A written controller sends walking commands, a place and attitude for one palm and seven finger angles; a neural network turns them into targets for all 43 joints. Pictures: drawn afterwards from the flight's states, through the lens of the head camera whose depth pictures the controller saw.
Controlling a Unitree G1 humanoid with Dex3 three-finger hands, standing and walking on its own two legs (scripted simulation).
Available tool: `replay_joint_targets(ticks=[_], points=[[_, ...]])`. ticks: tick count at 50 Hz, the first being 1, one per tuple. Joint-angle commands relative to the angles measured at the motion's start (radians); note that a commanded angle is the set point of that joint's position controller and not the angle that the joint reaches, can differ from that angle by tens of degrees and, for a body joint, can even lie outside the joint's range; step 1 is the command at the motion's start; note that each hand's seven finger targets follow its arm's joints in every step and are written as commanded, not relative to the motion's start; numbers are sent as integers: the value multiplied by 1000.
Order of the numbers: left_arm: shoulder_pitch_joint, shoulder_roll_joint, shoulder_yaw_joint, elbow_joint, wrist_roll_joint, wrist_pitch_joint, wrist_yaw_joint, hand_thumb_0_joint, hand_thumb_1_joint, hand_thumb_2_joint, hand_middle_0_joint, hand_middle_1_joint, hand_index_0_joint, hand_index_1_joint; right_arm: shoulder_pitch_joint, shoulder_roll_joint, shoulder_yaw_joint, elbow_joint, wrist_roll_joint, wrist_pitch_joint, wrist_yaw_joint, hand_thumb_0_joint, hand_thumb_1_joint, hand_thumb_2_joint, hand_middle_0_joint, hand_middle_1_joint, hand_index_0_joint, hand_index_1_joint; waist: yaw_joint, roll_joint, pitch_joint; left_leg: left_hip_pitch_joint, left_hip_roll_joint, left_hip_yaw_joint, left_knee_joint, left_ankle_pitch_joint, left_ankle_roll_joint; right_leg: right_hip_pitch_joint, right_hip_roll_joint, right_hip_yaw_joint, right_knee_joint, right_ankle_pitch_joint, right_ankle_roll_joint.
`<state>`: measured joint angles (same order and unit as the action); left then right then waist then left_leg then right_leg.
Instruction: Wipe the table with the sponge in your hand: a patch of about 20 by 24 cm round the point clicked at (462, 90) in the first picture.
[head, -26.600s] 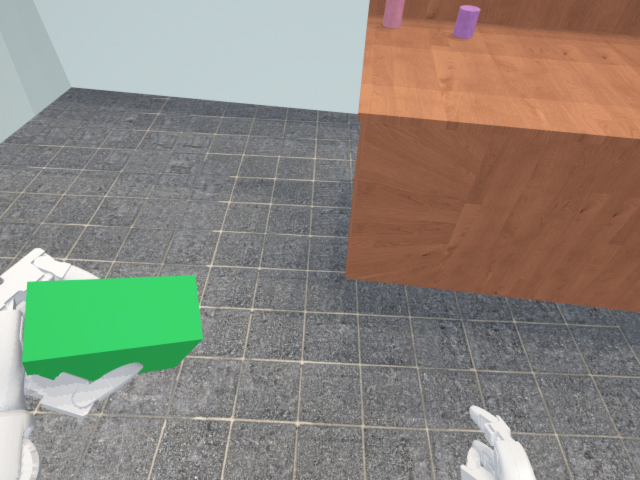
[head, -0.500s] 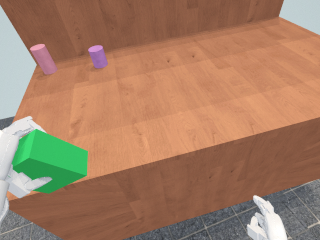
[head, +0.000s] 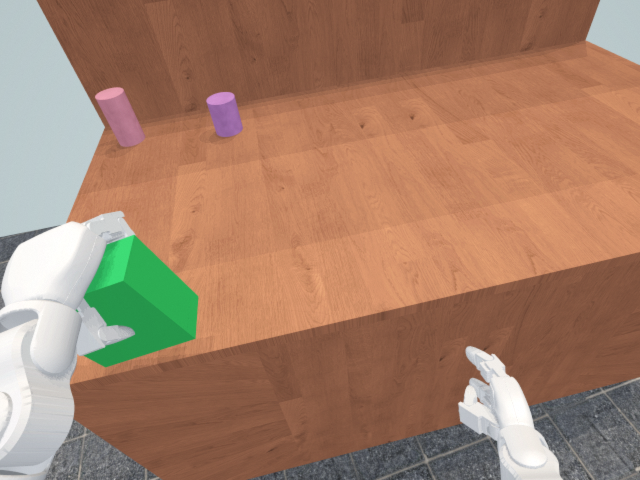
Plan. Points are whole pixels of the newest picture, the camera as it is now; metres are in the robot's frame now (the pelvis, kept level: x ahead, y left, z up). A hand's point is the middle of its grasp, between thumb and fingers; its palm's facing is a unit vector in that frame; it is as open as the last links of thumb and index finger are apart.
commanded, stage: turn the palm down, sponge in hand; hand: left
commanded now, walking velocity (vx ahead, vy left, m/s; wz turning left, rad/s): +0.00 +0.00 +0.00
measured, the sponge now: (131, 315) +0.23 +0.28 +0.11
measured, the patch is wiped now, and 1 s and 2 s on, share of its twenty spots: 0.00 0.00 0.00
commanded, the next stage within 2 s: move the sponge above the wiping area in 0.70 s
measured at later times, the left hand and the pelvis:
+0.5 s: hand (134, 298) +0.23 +0.25 +0.16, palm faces +0.11 -0.08 -0.99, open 10.3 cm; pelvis -0.01 -0.03 +0.00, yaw -1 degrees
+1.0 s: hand (112, 292) +0.23 +0.27 +0.17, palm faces +0.15 -0.06 -0.99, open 10.3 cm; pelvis -0.02 -0.02 +0.00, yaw -1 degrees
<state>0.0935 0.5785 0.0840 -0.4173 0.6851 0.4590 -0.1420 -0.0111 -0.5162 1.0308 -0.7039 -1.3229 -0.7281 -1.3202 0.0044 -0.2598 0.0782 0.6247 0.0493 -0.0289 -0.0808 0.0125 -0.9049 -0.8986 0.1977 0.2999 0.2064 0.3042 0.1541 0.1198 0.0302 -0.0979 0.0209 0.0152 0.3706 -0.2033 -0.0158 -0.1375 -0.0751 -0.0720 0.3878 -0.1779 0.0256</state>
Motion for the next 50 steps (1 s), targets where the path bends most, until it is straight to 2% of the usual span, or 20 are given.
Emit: replay_joint_targets(ticks=[1,4,5,11,16,20,23,25,26,29,30,31,34,35,36,40,43,45,49,50], points=[[-321,307,166,-262,104,-74,32,0,100,1300,-1200,-1600,-1200,-1600,-215,-76,-30,-183,-16,-67,-3,0,-900,-900,200,300,200,300,-8,-2,-284,7,-24,-11,-48,256,43,138,89,10,-5,76,-70],[-305,328,205,-177,112,-87,56,0,100,1300,-1200,-1600,-1200,-1600,-200,-80,-42,-154,-18,-51,6,0,-900,-900,200,300,200,300,0,-3,-250,5,-26,-9,-50,271,36,125,82,16,-29,88,-74],[-329,348,230,-180,119,-71,63,0,100,1300,-1200,-1600,-1200,-1600,-250,-74,-34,-158,-7,-56,12,0,-900,-900,200,300,200,300,4,26,-244,-7,-24,-13,-46,260,31,125,98,36,-29,77,-82],[-294,230,127,-81,99,-28,40,0,100,1300,-1200,-1600,-1200,-1600,-256,-80,-36,-153,4,-43,27,0,-900,-900,200,300,200,300,-8,-47,-199,-33,-31,14,-38,222,30,93,76,18,-37,73,-68],[-261,202,79,-127,118,-47,19,0,100,1300,-1200,-1600,-1200,-1600,-259,-76,-35,-174,8,-57,23,0,-900,-900,200,300,200,300,-15,-82,-203,-33,-37,21,-32,150,43,72,76,23,-39,2,-57],[-289,334,185,-175,152,-70,32,0,100,1300,-1200,-1600,-1200,-1600,-275,-81,-40,-177,-2,-68,16,0,-900,-900,200,300,200,300,1,-62,-237,-20,-40,13,-15,144,46,78,81,72,-42,-14,-63],[-312,334,193,-121,170,-91,55,0,100,1300,-1200,-1600,-1200,-1600,-229,-77,-49,-148,-13,-69,24,0,-900,-900,200,300,200,300,7,-34,-243,-24,-45,19,-16,183,43,91,71,49,-35,16,-65],[-351,357,217,-151,174,-92,67,0,100,1300,-1200,-1600,-1200,-1600,-268,-70,-47,-157,-6,-81,29,0,-900,-900,200,300,200,300,15,12,-258,-9,-46,17,-3,197,39,89,80,84,-34,22,-77],[-354,319,188,-110,164,-92,76,0,100,1300,-1200,-1600,-1200,-1600,-234,-64,-47,-146,-12,-86,30,0,-900,-900,200,300,200,300,11,-32,-258,-19,-46,30,2,206,39,96,66,57,-27,37,-69],[-310,276,161,-54,128,-90,68,0,100,1300,-1200,-1600,-1200,-1600,-232,-74,-59,-136,-5,-82,31,0,-900,-900,200,300,200,300,3,-62,-206,-29,-42,27,-10,165,40,65,62,54,-47,17,-56],[-307,273,167,-61,124,-80,61,0,100,1300,-1200,-1600,-1200,-1600,-276,-69,-52,-149,4,-91,29,0,-900,-900,200,300,200,300,2,-68,-193,-29,-39,25,1,156,39,49,71,83,-50,3,-62],[-301,240,132,-30,113,-78,53,0,100,1300,-1200,-1600,-1200,-1600,-245,-75,-52,-139,0,-88,28,0,-900,-900,200,300,200,300,-6,-94,-183,-41,-39,34,-6,134,39,45,58,58,-55,-19,-50],[-261,238,119,-49,104,-84,35,0,100,1300,-1200,-1600,-1200,-1600,-244,-83,-59,-148,4,-85,22,0,-900,-900,200,300,200,300,-7,-88,-177,-49,-40,26,-18,93,43,42,56,56,-56,-52,-45],[-258,244,132,-77,109,-79,30,0,100,1300,-1200,-1600,-1200,-1600,-283,-74,-50,-165,10,-96,20,0,-900,-900,200,300,200,300,-3,-79,-172,-45,-38,27,-4,94,41,29,64,83,-57,-61,-53],[-258,236,120,-61,109,-82,29,0,100,1300,-1200,-1600,-1200,-1600,-249,-79,-50,-158,2,-96,19,0,-900,-900,200,300,200,300,-4,-108,-191,-55,-38,32,-5,96,42,44,54,62,-46,-62,-48],[-278,310,181,-120,133,-90,37,0,100,1300,-1200,-1600,-1200,-1600,-277,-76,-48,-170,2,-101,18,0,-900,-900,200,300,200,300,6,-62,-210,-47,-38,22,-4,94,40,46,66,81,-42,-74,-56],[-343,308,170,-44,155,-100,56,0,100,1300,-1200,-1600,-1200,-1600,-225,-83,-55,-139,-8,-91,17,0,-900,-900,200,300,200,300,-3,-60,-199,-52,-40,23,-23,91,39,45,66,50,-46,-74,-57],[-384,318,179,-33,164,-94,63,0,100,1300,-1200,-1600,-1200,-1600,-258,-74,-51,-142,1,-100,14,0,-900,-900,200,300,200,300,-3,-45,-197,-43,-41,23,-11,83,37,28,75,77,-51,-91,-63],[-442,274,112,61,166,-94,61,0,100,1300,-1200,-1600,-1200,-1600,-229,-82,-55,-118,-2,-93,9,0,-900,-900,200,300,200,300,-16,-56,-170,-53,-45,22,-38,53,37,23,68,43,-57,-100,-56],[-459,287,122,44,175,-88,56,0,100,1300,-1200,-1600,-1200,-1600,-262,-76,-47,-130,7,-100,7,0,-900,-900,200,300,200,300,-15,-18,-190,-47,-46,19,-31,56,35,25,77,65,-51,-99,-66]])
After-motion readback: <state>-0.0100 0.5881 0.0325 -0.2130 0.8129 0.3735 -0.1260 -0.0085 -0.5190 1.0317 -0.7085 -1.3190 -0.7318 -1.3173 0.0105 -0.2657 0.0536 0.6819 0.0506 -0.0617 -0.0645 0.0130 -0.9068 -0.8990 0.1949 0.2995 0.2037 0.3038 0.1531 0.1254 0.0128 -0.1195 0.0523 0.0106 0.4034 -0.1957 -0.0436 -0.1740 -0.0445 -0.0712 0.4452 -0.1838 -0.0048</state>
